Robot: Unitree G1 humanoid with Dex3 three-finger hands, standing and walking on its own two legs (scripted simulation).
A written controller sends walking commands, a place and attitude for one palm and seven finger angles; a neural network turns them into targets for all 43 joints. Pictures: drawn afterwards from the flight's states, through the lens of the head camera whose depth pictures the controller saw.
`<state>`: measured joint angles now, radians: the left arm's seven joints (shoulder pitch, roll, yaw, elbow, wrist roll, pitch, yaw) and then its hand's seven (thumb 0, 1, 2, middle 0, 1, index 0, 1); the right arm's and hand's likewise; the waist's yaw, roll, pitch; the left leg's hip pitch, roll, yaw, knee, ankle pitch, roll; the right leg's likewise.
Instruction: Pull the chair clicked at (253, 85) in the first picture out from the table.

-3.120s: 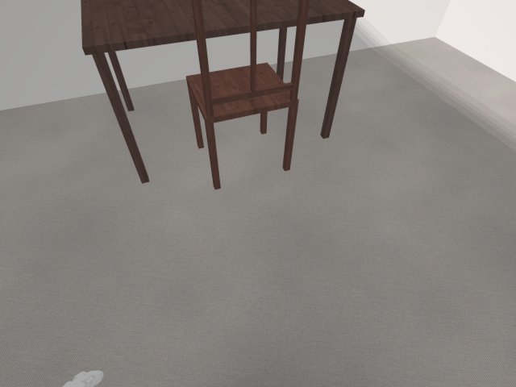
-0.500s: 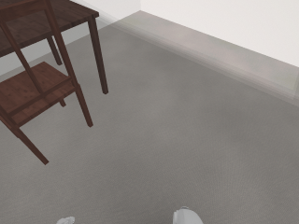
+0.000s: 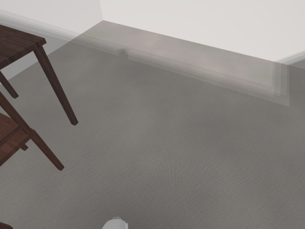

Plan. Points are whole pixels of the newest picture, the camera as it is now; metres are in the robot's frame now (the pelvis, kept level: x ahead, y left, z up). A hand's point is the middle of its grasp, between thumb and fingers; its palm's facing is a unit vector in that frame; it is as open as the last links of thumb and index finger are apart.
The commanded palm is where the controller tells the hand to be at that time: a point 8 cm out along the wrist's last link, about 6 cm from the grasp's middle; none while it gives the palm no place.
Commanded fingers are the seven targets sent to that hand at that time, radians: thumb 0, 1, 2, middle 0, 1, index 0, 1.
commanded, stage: walk to a spot facing it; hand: left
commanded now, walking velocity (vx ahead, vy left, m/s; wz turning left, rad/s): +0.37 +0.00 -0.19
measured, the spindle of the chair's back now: out of the picture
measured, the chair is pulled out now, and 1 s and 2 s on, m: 0.00 0.00 0.00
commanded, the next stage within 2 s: turn to face it in 0.50 s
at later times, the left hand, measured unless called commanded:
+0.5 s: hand (95, 185) +0.29 +0.21 -0.17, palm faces -0.16 -0.98 -0.13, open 7.3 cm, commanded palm none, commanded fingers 0.00 0.90 0.90 -0.20 -0.30 -0.20 -0.30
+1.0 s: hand (127, 136) +0.49 +0.13 -0.16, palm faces -0.15 -0.98 -0.14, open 7.3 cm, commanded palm none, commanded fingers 0.00 0.90 0.90 -0.20 -0.30 -0.20 -0.30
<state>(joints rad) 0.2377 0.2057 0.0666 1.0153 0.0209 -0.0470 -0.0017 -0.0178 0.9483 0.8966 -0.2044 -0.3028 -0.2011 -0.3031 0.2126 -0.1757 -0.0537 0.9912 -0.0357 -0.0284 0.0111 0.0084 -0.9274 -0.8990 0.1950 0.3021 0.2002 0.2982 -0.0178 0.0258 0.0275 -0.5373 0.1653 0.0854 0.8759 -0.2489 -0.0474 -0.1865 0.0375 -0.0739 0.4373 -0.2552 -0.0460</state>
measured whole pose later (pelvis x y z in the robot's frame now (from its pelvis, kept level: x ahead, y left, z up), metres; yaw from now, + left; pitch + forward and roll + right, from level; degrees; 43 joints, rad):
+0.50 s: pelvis +0.20 +0.04 +0.01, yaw -12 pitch -1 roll -1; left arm 0.21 0.19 0.09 1.02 0.03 0.04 -0.04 0.01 0.93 0.90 -0.20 -0.30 -0.19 -0.30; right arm 0.40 -0.14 -0.04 1.08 -0.03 -0.07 -0.02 0.00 -0.92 -0.90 0.20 0.30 0.20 0.30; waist 0.00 -0.03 0.07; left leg 0.01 0.08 0.35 0.35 -0.33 0.01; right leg -0.62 -0.12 -0.10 0.91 -0.14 0.02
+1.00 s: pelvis +0.33 -0.01 -0.01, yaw -9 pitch -2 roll -1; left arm 0.09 0.12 0.04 0.95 0.02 0.00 0.02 -0.01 0.93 0.90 -0.20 -0.30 -0.20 -0.30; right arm 0.25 -0.17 -0.05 1.01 -0.03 0.04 0.00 0.01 -0.93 -0.90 0.19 0.30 0.20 0.30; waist -0.04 0.01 0.05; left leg -0.46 0.12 0.11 0.93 -0.40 -0.05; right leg -0.27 -0.08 -0.28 0.53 -0.23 -0.04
